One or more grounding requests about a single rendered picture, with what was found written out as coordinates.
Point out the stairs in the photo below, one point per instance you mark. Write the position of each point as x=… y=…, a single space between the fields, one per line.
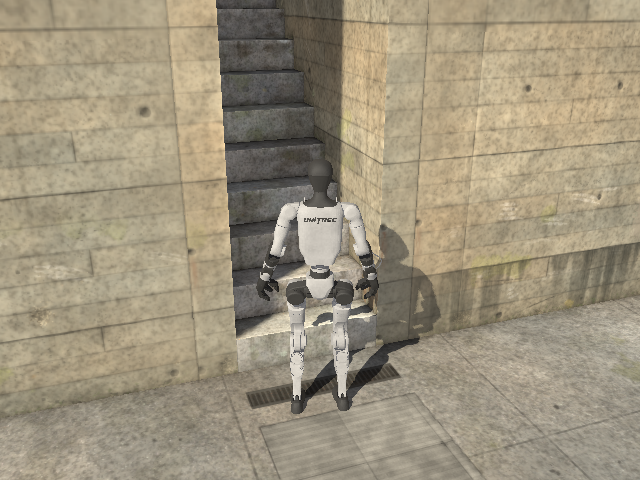
x=269 y=144

